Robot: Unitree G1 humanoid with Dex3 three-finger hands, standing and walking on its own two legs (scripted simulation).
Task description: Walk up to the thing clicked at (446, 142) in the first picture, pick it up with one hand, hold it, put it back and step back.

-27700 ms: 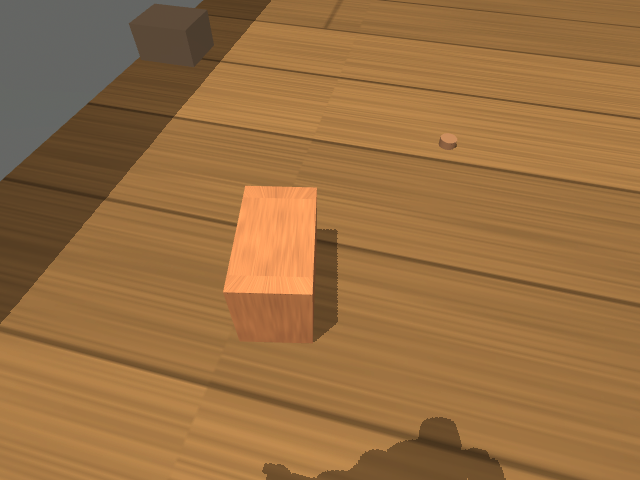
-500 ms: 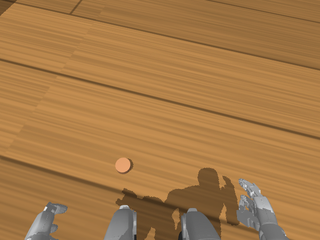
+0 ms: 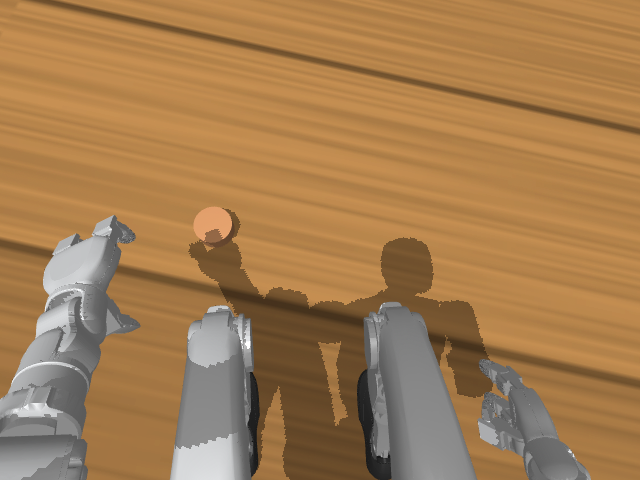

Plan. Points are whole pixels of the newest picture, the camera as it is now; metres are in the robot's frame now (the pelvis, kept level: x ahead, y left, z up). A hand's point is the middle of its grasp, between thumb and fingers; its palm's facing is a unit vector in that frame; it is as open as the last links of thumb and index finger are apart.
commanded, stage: rise first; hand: left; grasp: from above
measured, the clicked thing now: (214, 227) +0.53 +0.21 -0.45
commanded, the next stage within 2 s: none
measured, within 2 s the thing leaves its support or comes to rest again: neither
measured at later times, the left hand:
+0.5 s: hand (152, 253) +0.42 +0.27 -0.26, palm faces -0.46 -0.03 -0.89, open 13.9 cm
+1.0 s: hand (173, 238) +0.46 +0.25 -0.31, palm faces -0.46 -0.04 -0.89, open 14.1 cm
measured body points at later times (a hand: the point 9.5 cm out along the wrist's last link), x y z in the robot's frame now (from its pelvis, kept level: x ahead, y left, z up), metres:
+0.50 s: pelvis -0.02 +0.01 -0.10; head +0.20 +0.05 +0.29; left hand +0.44 +0.27 -0.20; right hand +0.05 -0.27 -0.22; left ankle +0.09 +0.14 -0.43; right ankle +0.08 -0.13 -0.43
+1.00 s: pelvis +0.00 +0.01 -0.13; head +0.24 +0.05 +0.24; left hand +0.48 +0.25 -0.26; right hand +0.04 -0.27 -0.25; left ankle +0.09 +0.14 -0.43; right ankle +0.08 -0.13 -0.43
